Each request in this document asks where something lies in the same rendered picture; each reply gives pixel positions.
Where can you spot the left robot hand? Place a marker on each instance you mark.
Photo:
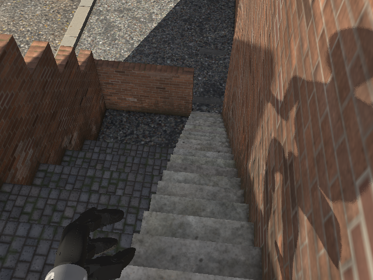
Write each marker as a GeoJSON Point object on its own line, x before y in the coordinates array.
{"type": "Point", "coordinates": [76, 247]}

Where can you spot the robot left forearm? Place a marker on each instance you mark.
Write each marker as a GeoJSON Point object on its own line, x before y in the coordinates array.
{"type": "Point", "coordinates": [67, 272]}

